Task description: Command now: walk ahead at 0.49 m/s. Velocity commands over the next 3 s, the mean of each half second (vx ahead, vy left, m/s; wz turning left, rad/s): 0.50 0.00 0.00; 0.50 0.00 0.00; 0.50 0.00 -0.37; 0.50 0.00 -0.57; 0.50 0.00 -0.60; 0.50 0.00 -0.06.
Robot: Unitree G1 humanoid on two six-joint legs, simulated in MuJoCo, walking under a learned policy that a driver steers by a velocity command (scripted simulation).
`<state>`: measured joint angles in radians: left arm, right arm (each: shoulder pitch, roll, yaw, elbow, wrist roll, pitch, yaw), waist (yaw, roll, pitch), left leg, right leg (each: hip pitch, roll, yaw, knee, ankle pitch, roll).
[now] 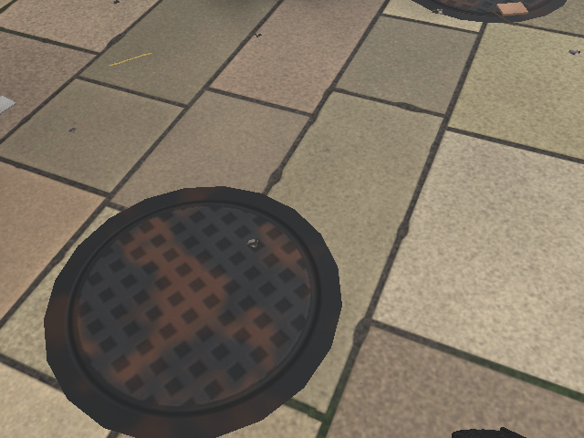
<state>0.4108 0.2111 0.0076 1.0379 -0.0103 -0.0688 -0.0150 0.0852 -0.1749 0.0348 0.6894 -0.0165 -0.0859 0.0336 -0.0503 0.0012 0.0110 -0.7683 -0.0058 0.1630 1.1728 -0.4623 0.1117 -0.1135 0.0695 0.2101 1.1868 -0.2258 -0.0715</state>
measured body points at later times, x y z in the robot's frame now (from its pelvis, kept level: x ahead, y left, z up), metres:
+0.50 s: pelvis +0.29 -0.03 +0.09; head +0.33 -0.02 +0.54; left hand +0.54 +0.17 +0.01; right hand +0.21 -0.28 -0.04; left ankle +0.10 +0.07 -0.63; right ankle +0.45 -0.14 -0.63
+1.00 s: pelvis +0.59 -0.02 +0.10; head +0.62 -0.01 +0.55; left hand +0.55 +0.25 -0.04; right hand +0.82 -0.23 +0.01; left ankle +0.76 +0.11 -0.61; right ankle +0.45 -0.14 -0.63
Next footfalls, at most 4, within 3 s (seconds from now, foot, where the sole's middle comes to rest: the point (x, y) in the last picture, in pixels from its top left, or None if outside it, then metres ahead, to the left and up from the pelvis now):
0.52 right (373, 419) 0.49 -0.14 -0.67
1.04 left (253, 297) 0.80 0.11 -0.67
1.60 right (354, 215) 1.04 -0.17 -0.67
2.08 left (318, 133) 1.38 -0.10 -0.67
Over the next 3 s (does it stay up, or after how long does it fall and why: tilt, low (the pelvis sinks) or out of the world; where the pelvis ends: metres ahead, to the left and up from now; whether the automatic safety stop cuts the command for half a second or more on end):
stays up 1.48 -0.46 0.11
